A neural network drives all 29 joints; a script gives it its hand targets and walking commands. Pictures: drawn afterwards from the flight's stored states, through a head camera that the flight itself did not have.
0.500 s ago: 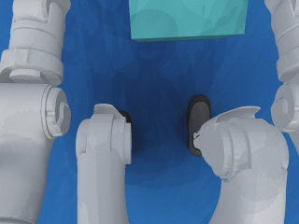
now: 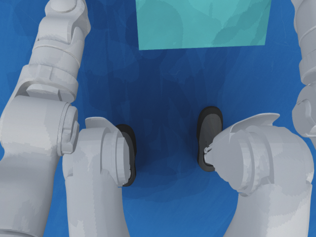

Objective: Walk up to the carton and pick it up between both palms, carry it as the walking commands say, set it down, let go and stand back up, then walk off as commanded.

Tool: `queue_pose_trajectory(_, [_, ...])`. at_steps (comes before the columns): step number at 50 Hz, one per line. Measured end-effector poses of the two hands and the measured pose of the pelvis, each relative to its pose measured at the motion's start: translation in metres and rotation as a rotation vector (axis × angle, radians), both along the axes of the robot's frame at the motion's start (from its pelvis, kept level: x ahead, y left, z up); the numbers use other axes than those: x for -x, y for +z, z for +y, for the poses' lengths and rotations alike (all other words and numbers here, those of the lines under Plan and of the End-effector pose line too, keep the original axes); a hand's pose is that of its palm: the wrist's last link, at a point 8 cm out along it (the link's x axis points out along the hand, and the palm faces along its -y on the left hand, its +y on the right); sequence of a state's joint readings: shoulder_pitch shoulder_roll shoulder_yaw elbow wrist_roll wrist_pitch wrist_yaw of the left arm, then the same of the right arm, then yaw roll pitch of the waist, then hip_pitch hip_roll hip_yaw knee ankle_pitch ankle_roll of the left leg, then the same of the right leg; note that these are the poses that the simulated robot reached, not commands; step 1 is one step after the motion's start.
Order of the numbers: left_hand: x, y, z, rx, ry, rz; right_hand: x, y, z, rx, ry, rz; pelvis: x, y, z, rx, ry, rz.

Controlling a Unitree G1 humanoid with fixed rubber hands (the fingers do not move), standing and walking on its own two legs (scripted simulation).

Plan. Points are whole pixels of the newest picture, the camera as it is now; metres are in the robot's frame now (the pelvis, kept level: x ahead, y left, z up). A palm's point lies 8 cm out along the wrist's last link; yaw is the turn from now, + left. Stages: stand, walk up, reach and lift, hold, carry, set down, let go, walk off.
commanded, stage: reach and lift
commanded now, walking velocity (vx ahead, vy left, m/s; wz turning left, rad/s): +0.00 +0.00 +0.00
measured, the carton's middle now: out of the picture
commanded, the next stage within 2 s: none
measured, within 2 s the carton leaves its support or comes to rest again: leaves its support in 1.02 s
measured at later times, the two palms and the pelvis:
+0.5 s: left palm out of the picture +0.55 +0.10 -0.21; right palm out of the picture +0.54 -0.22 -0.18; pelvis -0.01 -0.01 +0.01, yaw +0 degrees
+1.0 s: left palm out of the picture +0.54 +0.09 -0.20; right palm out of the picture +0.53 -0.23 -0.18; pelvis +0.00 +0.00 -0.01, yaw +0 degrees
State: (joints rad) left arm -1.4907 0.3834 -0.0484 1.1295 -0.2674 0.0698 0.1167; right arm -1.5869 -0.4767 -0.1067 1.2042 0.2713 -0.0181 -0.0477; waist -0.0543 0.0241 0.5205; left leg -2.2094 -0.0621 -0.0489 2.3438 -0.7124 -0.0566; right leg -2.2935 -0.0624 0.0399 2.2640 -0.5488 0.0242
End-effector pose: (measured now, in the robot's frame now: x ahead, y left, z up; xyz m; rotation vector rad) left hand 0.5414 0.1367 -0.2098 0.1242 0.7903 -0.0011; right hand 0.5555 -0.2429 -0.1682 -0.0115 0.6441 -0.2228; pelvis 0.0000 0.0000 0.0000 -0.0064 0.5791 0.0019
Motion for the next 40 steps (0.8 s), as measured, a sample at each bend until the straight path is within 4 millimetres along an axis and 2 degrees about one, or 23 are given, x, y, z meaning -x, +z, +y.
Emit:
queue_pose_trajectory(3, [0.000, 0.007, -0.010, 0.007, -0.051, -0.017, 0.017, -0.006, 0.004, -0.020, -0.021, 0.073, 0.006, 0.000, -0.001, -0.007, 0.001, -0.015])
queue_pose_trajectory(7, [-0.024, 0.041, -0.034, 0.070, -0.065, -0.160, 0.044, -0.011, -0.007, -0.019, -0.064, 0.153, 0.013, 0.001, -0.001, -0.005, -0.003, -0.027])
queue_pose_trajectory(11, [-0.030, 0.053, -0.057, 0.102, -0.053, -0.132, 0.045, -0.001, -0.016, 0.004, -0.048, 0.109, 0.018, 0.003, 0.001, 0.014, -0.009, -0.031])
queue_pose_trajectory(15, [-0.015, 0.044, -0.053, 0.075, -0.044, -0.036, 0.029, 0.002, 0.000, -0.028, 0.007, 0.074, 0.020, 0.004, -0.001, 0.015, -0.012, -0.027])
queue_pose_trajectory(19, [0.006, 0.020, -0.043, 0.066, -0.035, 0.032, 0.017, -0.003, 0.014, -0.041, 0.012, 0.084, 0.017, 0.008, -0.004, 0.000, -0.015, -0.009])
queue_pose_trajectory(21, [0.010, 0.008, -0.039, 0.069, -0.028, 0.037, 0.016, -0.005, 0.018, -0.030, 0.019, 0.095, 0.014, 0.009, -0.006, -0.006, -0.015, 0.004])
queue_pose_trajectory(27, [-0.010, 0.002, -0.042, 0.033, -0.072, 0.001, 0.016, -0.011, 0.017, -0.036, 0.003, 0.112, 0.005, 0.011, -0.005, -0.004, -0.008, 0.027])
queue_pose_trajectory(31, [-0.010, 0.002, -0.043, 0.029, -0.069, 0.006, 0.014, -0.017, 0.016, -0.044, 0.011, 0.108, 0.001, 0.006, -0.002, 0.003, -0.001, 0.021])
queue_pose_trajectory(40, [-0.010, 0.003, -0.042, 0.053, -0.058, 0.021, 0.017, -0.010, 0.017, -0.010, 0.044, 0.145, 0.001, -0.006, 0.000, 0.000, 0.002, -0.014])
